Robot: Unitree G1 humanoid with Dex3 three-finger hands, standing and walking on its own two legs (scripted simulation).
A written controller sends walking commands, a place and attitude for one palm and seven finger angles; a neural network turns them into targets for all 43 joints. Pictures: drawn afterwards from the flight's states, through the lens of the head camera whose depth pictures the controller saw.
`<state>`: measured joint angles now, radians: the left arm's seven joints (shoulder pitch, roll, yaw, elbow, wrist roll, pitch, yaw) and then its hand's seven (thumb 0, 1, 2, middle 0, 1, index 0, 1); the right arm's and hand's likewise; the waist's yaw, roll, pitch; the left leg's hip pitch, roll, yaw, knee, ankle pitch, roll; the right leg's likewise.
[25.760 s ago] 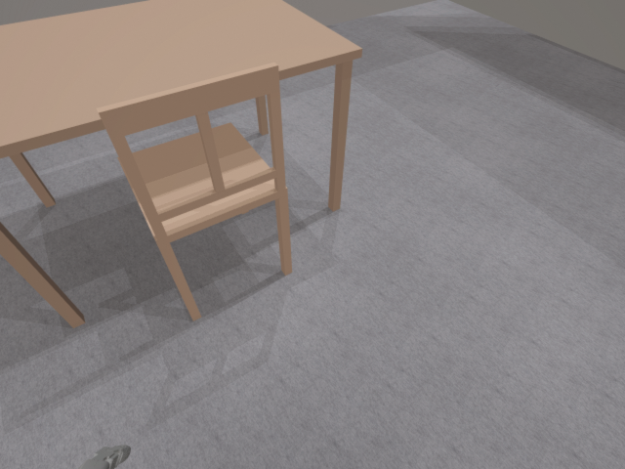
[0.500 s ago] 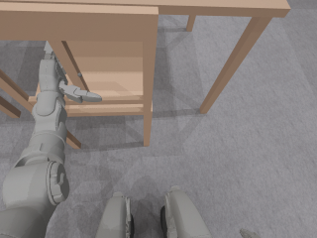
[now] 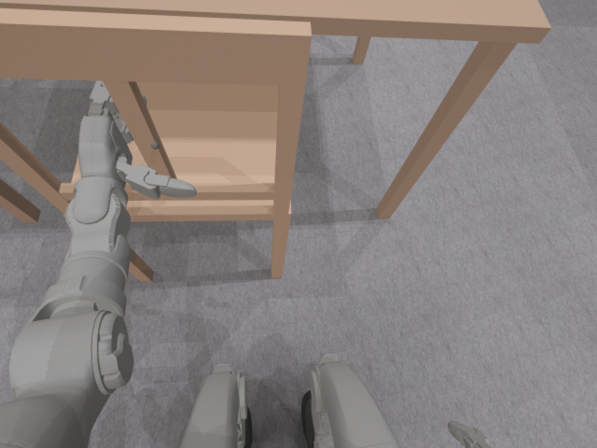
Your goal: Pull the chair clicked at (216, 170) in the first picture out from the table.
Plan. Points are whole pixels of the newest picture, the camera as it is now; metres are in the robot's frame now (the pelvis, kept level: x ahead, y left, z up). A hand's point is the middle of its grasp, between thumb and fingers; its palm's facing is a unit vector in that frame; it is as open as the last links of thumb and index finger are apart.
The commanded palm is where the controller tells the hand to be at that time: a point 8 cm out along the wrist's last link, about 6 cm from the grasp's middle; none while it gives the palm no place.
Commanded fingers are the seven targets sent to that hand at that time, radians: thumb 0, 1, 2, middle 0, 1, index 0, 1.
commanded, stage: hook a spindle and tug to test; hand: left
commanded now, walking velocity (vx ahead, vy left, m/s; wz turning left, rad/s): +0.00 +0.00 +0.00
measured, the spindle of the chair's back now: (149, 143) +0.52 +0.17 +0.02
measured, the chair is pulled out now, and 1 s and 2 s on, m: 0.00 0.00 0.08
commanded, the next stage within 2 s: step backward, pulling the chair out in 1.26 s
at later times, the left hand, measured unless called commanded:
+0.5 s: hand (159, 150) +0.50 +0.15 +0.04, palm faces +0.00 -1.00 -0.02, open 7.9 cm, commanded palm +0.48 +0.20 +0.04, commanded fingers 0.00 0.79 0.85 -0.50 -1.45 -0.50 -1.45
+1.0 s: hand (160, 144) +0.50 +0.15 +0.04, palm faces +0.01 -1.00 -0.01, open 5.2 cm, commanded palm +0.45 +0.20 +0.04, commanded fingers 0.00 0.90 0.90 -0.50 -1.45 -0.50 -1.45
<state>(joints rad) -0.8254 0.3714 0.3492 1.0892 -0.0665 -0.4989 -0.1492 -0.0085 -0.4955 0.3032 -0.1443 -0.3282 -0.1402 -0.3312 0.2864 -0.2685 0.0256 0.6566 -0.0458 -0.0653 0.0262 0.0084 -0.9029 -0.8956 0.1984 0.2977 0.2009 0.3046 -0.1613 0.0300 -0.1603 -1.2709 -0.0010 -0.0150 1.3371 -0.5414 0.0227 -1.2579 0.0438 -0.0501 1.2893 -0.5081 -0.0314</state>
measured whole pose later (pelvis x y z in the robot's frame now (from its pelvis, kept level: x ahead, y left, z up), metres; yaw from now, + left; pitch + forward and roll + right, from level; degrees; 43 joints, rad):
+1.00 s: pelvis +0.01 +0.00 +0.01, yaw -1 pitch +27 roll -1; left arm -0.73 0.35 0.35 0.98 -0.10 -0.45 -0.15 0.02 0.71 0.79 -0.48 -1.45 -0.48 -1.45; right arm 0.30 -0.26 0.02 0.63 -0.03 -0.03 0.04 0.01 -0.90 -0.90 0.20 0.30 0.20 0.30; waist -0.16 0.03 -0.17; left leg -1.22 0.01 0.01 1.31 -0.55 0.02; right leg -1.23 0.06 -0.02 1.27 -0.51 -0.03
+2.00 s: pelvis +0.01 +0.01 +0.11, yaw -5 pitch +13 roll +0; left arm -0.51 0.25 0.18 1.02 -0.09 -0.24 0.06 0.02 0.67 0.71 -0.32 -1.11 -0.50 -1.45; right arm 0.28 -0.22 -0.02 0.70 0.02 0.14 -0.09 0.01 -0.90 -0.90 0.20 0.30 0.20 0.30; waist -0.11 0.03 0.03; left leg -0.61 0.02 0.09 0.69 -0.31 0.04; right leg -0.63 0.07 0.07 0.66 -0.25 -0.01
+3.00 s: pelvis -0.03 -0.01 +0.11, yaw -2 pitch +8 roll +0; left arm -0.58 0.17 0.06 1.11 -0.07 -0.25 0.13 0.00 0.62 0.75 -0.33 -1.12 -0.50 -1.45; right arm 0.19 -0.29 -0.01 0.76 0.07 0.04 -0.13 0.01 -0.90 -0.90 0.20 0.30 0.20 0.30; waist -0.09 0.05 0.08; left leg -0.58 0.00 0.02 0.63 -0.18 0.01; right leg -0.59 0.06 0.02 0.60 -0.16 -0.02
